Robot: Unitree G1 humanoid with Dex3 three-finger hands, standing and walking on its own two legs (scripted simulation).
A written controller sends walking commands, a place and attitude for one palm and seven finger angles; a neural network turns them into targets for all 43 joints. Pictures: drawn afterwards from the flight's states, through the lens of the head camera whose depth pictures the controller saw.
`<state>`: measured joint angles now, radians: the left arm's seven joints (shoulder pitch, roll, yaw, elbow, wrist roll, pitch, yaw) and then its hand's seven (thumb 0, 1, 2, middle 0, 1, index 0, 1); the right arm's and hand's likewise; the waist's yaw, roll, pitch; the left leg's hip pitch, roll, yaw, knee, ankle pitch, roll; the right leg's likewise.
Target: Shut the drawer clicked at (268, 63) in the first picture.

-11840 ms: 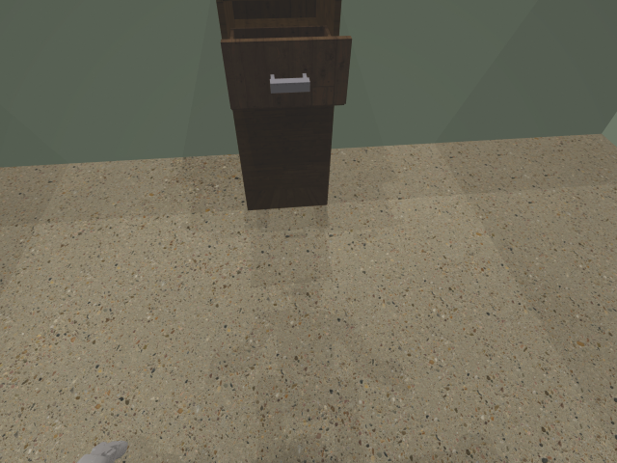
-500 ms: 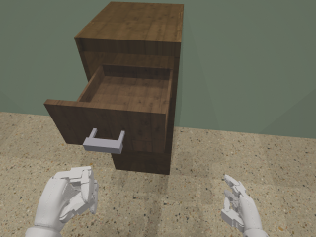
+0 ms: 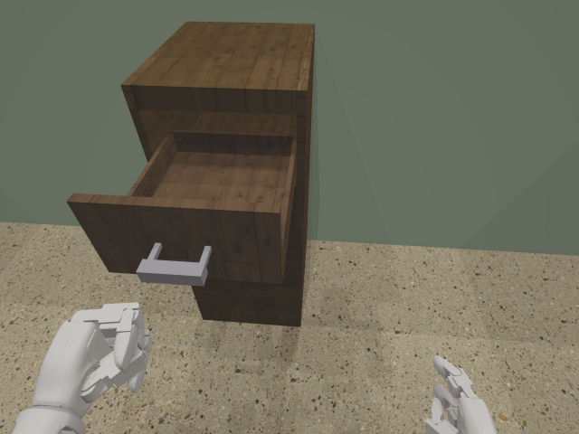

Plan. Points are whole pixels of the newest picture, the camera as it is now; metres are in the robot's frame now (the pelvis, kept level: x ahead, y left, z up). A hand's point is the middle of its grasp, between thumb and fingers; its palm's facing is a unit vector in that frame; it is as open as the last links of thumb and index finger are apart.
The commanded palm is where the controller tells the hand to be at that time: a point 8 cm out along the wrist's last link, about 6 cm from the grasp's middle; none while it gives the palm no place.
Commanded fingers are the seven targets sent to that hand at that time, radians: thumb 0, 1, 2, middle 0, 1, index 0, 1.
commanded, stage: raise the hand and make a fist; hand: left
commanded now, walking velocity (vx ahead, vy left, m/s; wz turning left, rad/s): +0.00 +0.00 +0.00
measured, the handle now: (177, 261) +0.37 +0.22 +0.03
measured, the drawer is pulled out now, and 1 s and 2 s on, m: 0.29 0.29 0.29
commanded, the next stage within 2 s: bring the fist close to the handle in 0.10 s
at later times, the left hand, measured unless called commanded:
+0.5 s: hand (152, 355) +0.18 +0.18 +0.10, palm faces +0.04 -1.00 -0.08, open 3.2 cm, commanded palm +0.16 +0.23 +0.10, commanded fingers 0.00 0.90 0.90 -1.40 -1.60 -1.40 -1.60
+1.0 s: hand (184, 339) +0.23 +0.16 +0.05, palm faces -0.02 -1.00 -0.05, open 3.2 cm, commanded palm +0.21 +0.22 +0.05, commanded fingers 0.00 0.90 0.90 -1.40 -1.60 -1.40 -1.60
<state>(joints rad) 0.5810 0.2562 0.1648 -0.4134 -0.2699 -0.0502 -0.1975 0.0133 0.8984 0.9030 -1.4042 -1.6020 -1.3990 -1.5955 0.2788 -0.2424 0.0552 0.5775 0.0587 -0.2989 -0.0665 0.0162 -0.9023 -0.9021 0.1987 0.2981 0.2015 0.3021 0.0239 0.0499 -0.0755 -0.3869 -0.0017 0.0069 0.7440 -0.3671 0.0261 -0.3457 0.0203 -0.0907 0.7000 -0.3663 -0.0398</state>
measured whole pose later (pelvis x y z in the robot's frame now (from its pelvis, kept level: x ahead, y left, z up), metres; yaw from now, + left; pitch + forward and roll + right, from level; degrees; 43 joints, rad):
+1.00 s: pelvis +0.00 +0.00 -0.02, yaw +0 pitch +8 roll -1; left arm 0.35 0.20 0.10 -0.07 -0.22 -0.30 -0.19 0.01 0.90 0.90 -1.40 -1.60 -1.40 -1.60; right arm 0.25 -0.24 0.04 0.58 0.02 -0.27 -0.05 0.01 -0.90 -0.90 0.20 0.30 0.20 0.30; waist -0.01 0.04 -0.07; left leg -0.60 -0.01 0.01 0.88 -0.41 0.03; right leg -0.57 0.00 -0.09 0.86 -0.43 -0.04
